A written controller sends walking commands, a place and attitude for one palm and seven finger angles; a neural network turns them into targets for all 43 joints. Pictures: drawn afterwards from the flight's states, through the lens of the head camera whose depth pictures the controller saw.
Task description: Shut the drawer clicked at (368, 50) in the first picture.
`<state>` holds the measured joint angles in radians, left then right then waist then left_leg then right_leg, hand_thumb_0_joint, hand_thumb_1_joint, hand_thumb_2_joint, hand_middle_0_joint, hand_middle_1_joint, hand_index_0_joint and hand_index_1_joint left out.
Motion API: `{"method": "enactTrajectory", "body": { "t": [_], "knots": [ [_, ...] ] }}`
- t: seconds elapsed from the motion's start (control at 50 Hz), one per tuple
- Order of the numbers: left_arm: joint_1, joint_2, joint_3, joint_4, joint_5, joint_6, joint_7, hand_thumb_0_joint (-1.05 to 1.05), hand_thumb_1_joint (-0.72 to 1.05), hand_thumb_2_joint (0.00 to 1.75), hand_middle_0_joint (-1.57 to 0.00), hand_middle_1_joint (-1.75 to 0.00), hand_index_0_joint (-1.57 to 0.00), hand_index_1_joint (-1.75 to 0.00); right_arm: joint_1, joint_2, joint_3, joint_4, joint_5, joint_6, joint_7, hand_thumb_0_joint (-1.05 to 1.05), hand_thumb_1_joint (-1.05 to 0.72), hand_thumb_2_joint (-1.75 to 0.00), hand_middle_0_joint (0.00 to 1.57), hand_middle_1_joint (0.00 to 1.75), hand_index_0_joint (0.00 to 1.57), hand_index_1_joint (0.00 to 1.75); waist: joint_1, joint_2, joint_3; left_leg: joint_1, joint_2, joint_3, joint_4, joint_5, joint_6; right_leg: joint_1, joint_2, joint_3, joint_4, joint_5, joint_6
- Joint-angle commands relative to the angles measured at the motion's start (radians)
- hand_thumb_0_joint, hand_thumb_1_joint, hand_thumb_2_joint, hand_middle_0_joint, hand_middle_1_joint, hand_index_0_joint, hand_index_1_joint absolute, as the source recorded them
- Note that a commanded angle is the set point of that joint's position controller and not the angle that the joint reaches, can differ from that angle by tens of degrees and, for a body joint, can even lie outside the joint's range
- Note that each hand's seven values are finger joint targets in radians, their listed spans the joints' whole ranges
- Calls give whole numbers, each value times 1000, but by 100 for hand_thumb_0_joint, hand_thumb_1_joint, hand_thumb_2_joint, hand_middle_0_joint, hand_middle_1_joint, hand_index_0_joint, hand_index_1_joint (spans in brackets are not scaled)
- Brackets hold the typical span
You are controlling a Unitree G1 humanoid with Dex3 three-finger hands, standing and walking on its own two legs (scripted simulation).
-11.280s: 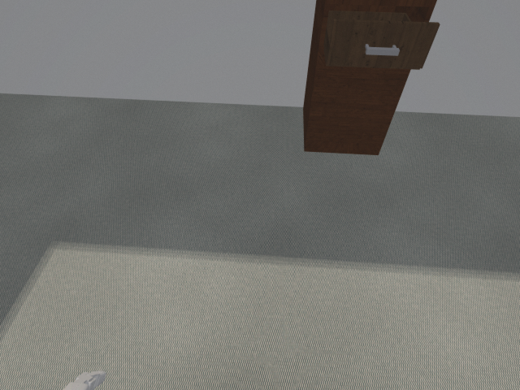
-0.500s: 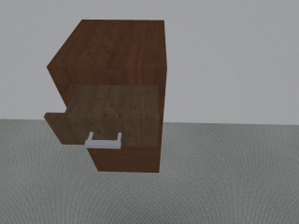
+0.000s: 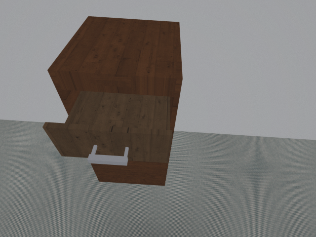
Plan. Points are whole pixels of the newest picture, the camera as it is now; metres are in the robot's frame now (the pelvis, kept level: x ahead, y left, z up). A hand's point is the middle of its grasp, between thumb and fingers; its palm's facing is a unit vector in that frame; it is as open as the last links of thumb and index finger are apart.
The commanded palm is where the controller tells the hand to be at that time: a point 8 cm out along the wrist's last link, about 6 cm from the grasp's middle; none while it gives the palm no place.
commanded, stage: come to a stop and stand still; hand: left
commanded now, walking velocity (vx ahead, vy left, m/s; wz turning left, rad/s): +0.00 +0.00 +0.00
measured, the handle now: (109, 154) +0.37 +0.18 -0.07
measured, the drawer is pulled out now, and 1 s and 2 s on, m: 0.17 0.17 0.17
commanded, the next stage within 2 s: look again from close up in 0.12 s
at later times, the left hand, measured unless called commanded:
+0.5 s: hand out of the picture -0.01 +0.16 -0.18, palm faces +0.02 -0.98 -0.19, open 7.4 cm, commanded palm none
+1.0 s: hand out of the picture -0.03 +0.14 -0.17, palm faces +0.03 -0.98 -0.17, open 7.4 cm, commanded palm none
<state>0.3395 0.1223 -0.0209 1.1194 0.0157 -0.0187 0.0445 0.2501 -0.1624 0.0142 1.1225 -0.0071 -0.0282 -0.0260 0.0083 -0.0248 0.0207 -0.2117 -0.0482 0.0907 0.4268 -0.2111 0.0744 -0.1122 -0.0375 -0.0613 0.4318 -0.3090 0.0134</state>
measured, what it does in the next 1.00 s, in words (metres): stands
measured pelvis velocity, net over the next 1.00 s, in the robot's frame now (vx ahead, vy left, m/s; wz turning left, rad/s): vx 0.00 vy -0.02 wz -0.01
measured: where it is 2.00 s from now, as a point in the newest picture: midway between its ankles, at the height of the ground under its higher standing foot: outside the picture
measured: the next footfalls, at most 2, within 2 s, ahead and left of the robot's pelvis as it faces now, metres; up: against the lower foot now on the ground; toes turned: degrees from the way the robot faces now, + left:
none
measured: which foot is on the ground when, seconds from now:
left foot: down 0.00-1.00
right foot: down 0.00-1.00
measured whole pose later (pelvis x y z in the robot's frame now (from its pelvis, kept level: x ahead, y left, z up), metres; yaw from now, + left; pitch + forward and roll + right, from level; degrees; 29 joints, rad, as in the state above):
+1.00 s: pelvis +0.00 -0.02 +0.00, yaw -1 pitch +0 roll +1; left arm 0.35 0.11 -0.01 1.11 0.01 -0.01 0.05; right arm 0.30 -0.13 0.01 1.13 0.00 -0.02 -0.03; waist 0.01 -0.01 0.03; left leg -0.19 -0.04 0.10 0.39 -0.19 0.05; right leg -0.11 -0.03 -0.05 0.43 -0.31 -0.01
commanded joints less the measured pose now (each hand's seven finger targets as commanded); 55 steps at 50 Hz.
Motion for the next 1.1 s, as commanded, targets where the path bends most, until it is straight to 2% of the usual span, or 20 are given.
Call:
{"method": "enactTrajectory", "body": {
  "t": [0.0, 0.18, 0.46, 0.6, 0.72, 0.84, 0.94, 1.0, 1.08],
  "knots": [
    [86, 99, 15, -15, -2, -7, 5, 0, 90, 90, -20, -30, -20, -30, 71, -80, -6, -17, -1, -9, -3, 0, -90, -90, 20, 30, 20, 30, -8, 19, 29, 69, 151, -143, -74, 225, -10, -70, -80, 75, -75, 179, -37],
    [85, 97, 14, -13, -3, -1, 4, 0, 90, 90, -20, -30, -20, -30, 76, -82, -5, -12, -2, -6, -3, 0, -90, -90, 20, 30, 20, 30, -4, 29, 61, 61, 152, -145, -106, 168, -14, -77, -82, 74, -85, 133, -36],
    [90, 92, 19, -13, -5, -2, 6, 0, 90, 90, -20, -30, -20, -30, 112, -67, -6, -1, -2, -10, -5, 0, -90, -90, 20, 30, 20, 30, -2, 14, 37, 76, 151, -147, -103, 227, -13, -57, -83, 73, -80, 159, -38],
    [98, 82, 18, -8, -4, 1, 6, 0, 90, 90, -20, -30, -20, -30, 120, -55, -6, 4, 0, -6, -5, 0, -90, -90, 20, 30, 20, 30, -4, 20, 76, 59, 150, -144, -123, 145, -14, -81, -79, 74, -94, 119, -40],
    [109, 73, 19, -4, -3, -1, 7, 0, 90, 90, -20, -30, -20, -30, 123, -50, -7, 4, -1, -8, -6, 0, -90, -90, 20, 30, 20, 30, -3, 20, 63, 69, 151, -143, -122, 151, -15, -84, -80, 78, -91, 127, -41],
    [119, 68, 18, -2, -3, -5, 8, 0, 90, 90, -20, -30, -20, -30, 127, -44, -8, 4, -1, -9, -7, 0, -90, -90, 20, 30, 20, 30, -5, 19, 55, 79, 150, -137, -105, 193, -16, -79, -82, 83, -95, 160, -44],
    [106, 89, 31, -35, -3, 8, 14, 0, 90, 90, -20, -30, -20, -30, 108, -55, -20, -22, 5, -4, -11, 0, -90, -90, 20, 30, 20, 30, -3, 31, 55, 81, 170, -138, -73, 371, -17, -102, -82, 95, -45, 239, -40],
    [100, 100, 42, -60, -2, 16, 14, 0, 90, 90, -20, -30, -20, -30, 94, -72, -34, -45, 4, 5, -13, 0, -90, -90, 20, 30, 20, 30, -1, 37, 9, 108, 192, -143, -42, 442, -9, -119, -76, 92, 0, 245, -38],
    [83, 103, 54, -92, 1, 26, 12, 0, 90, 90, -20, -30, -20, -30, 62, -93, -53, -75, -1, 24, -11, 0, -90, -90, 20, 30, 20, 30, 0, 59, -7, 70, 217, -156, -13, 406, -1, -153, -66, 95, 53, 223, -45]
  ]
}}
